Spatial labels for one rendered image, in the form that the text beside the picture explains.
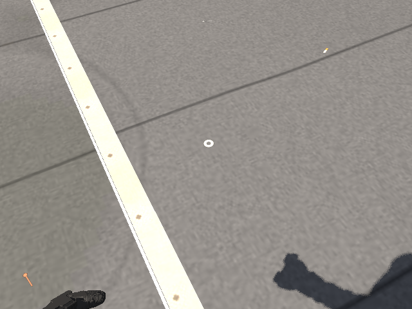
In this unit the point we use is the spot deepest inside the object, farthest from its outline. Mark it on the left robot hand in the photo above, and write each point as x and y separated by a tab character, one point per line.
77	300

